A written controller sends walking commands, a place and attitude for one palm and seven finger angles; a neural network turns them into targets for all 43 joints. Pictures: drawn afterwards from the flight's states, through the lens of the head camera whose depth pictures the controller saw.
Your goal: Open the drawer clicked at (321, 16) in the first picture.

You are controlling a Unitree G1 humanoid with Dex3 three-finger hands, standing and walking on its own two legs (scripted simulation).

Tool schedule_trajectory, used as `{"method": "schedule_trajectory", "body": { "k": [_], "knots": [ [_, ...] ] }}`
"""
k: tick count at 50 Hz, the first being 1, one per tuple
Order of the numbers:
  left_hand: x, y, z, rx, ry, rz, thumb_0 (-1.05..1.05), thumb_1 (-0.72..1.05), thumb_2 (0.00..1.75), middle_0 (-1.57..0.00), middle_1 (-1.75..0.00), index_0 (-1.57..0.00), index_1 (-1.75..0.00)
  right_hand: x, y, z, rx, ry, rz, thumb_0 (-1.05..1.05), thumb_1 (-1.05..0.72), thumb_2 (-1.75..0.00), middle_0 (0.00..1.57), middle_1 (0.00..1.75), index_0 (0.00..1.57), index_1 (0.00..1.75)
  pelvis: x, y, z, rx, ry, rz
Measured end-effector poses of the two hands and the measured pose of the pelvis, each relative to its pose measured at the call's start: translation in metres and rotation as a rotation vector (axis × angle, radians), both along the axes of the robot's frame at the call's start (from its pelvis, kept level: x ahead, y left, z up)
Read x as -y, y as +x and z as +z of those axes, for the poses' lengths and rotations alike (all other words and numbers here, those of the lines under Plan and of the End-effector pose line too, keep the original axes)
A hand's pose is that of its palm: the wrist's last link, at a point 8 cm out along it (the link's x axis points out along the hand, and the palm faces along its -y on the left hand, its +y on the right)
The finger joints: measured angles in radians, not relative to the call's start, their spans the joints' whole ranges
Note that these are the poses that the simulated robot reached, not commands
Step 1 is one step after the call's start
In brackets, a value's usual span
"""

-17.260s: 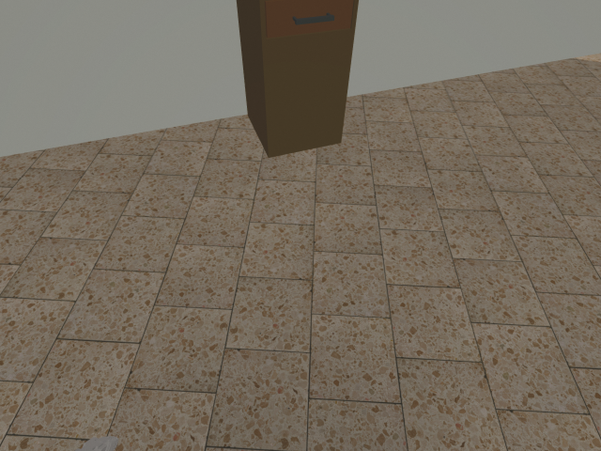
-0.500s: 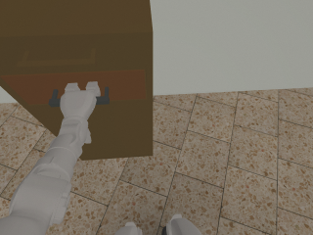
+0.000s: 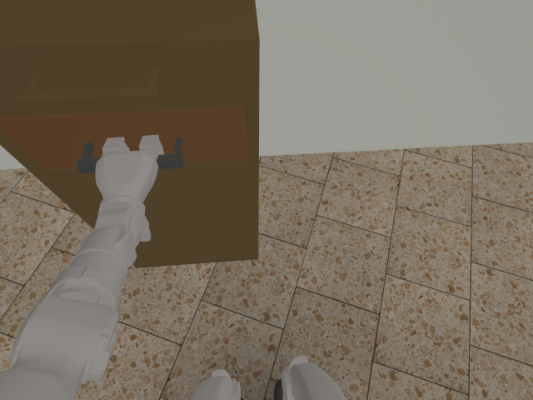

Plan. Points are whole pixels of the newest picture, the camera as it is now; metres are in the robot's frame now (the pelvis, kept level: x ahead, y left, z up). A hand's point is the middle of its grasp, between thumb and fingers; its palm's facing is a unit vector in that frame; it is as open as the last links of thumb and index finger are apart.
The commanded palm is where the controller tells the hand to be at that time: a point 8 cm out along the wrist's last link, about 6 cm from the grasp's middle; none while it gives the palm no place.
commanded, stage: lower the fingers behind the handle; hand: left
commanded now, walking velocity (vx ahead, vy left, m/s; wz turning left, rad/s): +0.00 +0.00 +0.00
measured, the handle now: (132, 154) +0.52 +0.21 +0.00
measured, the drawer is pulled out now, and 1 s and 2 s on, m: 0.00 0.00 0.09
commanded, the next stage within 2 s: close the thumb around the handle in 0.18 s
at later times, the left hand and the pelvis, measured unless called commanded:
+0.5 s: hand (138, 188) +0.46 +0.20 -0.03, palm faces -0.05 -0.02 -1.00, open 12.5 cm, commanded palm +0.45 +0.19 +0.02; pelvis +0.00 +0.01 +0.00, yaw +0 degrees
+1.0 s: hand (137, 189) +0.46 +0.20 -0.03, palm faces -0.04 -0.03 -1.00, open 5.4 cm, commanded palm +0.44 +0.20 +0.02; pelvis +0.01 +0.00 +0.00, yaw +0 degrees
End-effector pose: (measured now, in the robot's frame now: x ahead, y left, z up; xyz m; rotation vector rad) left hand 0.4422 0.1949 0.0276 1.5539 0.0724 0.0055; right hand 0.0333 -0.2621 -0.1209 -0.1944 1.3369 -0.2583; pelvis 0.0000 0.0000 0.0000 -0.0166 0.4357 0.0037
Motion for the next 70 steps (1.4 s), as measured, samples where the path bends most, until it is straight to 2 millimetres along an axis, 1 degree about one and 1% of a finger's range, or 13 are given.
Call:
{"method": "schedule_trajectory", "body": {
  "k": [16,21,24,28,35,42,47,54,61,66,70],
  "knots": [
    [-0.004,0.002,0.0,-0.011,-0.001,-0.009,0.0,-0.49,0.3,-0.3,-1.2,-0.32,-1.2,-0.004,-0.009,0.001,-0.011,-0.006,-0.003,0.01,-0.91,-0.9,0.2,0.3,0.2,0.3,-0.004,-0.002,-0.001,-0.004,-0.004,0.001],
    [-0.003,0.003,-0.001,-0.003,0.001,-0.005,0.0,-0.42,0.33,-0.3,-1.21,-0.32,-1.21,-0.005,-0.012,-0.001,-0.022,-0.002,-0.002,0.01,-0.91,-0.9,0.2,0.3,0.2,0.3,-0.005,-0.002,-0.002,-0.008,-0.006,0.006],
    [-0.003,0.004,-0.001,-0.004,0.003,0.001,0.0,-0.32,0.37,-0.31,-1.22,-0.33,-1.22,-0.006,-0.012,-0.001,-0.026,0.0,-0.003,0.01,-0.91,-0.9,0.2,0.3,0.2,0.3,-0.005,-0.002,-0.002,-0.007,-0.007,0.006],
    [-0.002,0.005,-0.001,-0.01,0.007,0.005,0.0,-0.15,0.45,-0.33,-1.23,-0.34,-1.24,-0.007,-0.011,-0.001,-0.025,0.001,-0.005,0.01,-0.91,-0.9,0.2,0.3,0.2,0.3,-0.005,-0.001,-0.001,-0.006,-0.007,0.006],
    [-0.002,0.005,0.001,-0.019,-0.014,0.0,0.0,0.21,0.6,-0.35,-1.27,-0.37,-1.28,-0.008,-0.008,0.001,-0.019,0.003,-0.007,0.01,-0.91,-0.9,0.2,0.3,0.2,0.3,-0.005,0.002,0.001,-0.002,-0.006,-0.001],
    [-0.003,0.001,0.003,-0.003,-0.017,-0.013,0.0,0.58,0.76,-0.36,-1.31,-0.4,-1.32,-0.007,-0.002,0.003,-0.012,0.004,-0.007,0.01,-0.91,-0.9,0.2,0.3,0.2,0.3,-0.005,0.005,0.003,0.003,-0.005,-0.007],
    [-0.004,0.0,0.002,0.005,-0.011,-0.012,0.0,0.75,0.84,-0.36,-1.33,-0.41,-1.34,-0.006,0.004,0.004,-0.005,0.002,0.0,0.01,-0.91,-0.9,0.2,0.3,0.2,0.3,-0.005,0.005,0.003,0.004,-0.005,-0.006],
    [-0.004,0.0,0.002,0.002,-0.011,-0.009,0.0,0.76,0.83,-0.36,-1.34,-0.41,-1.35,-0.005,0.009,0.004,0.009,-0.004,0.007,0.01,-0.91,-0.9,0.2,0.3,0.2,0.3,-0.005,0.004,0.003,0.005,-0.006,-0.004],
    [-0.004,-0.001,0.003,-0.011,-0.02,-0.008,0.01,0.76,0.81,-0.34,-1.35,-0.4,-1.34,-0.007,0.008,0.006,0.022,-0.002,-0.01,0.01,-0.91,-0.9,0.2,0.3,0.2,0.3,-0.006,0.004,0.005,0.011,-0.004,-0.017],
    [-0.005,-0.009,0.002,-0.01,-0.029,-0.018,0.01,0.77,0.8,-0.32,-1.35,-0.39,-1.32,-0.01,0.008,0.008,0.018,0.009,-0.024,0.01,-0.91,-0.9,0.2,0.3,0.2,0.3,-0.008,0.009,0.008,0.019,-0.003,-0.028],
    [-0.005,-0.019,0.002,0.001,-0.035,-0.026,0.01,0.78,0.8,-0.31,-1.35,-0.38,-1.31,-0.012,0.012,0.009,0.013,0.02,-0.023,0.01,-0.91,-0.9,0.2,0.3,0.2,0.3,-0.009,0.013,0.011,0.026,-0.003,-0.032]
  ]
}}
